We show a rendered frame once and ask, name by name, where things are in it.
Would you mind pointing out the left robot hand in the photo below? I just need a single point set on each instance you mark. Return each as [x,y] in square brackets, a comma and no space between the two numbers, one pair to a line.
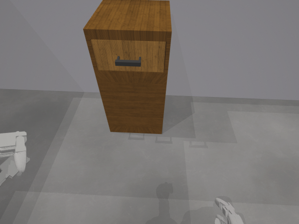
[13,149]

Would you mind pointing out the drawer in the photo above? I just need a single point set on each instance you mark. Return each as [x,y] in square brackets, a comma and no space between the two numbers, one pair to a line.
[151,52]

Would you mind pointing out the right robot hand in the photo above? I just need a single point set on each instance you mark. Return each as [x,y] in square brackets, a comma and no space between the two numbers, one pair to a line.
[229,212]

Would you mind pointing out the cabinet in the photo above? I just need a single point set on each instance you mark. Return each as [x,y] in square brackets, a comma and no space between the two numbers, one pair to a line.
[133,100]

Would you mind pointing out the handle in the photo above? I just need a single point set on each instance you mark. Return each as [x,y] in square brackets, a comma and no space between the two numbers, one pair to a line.
[136,63]

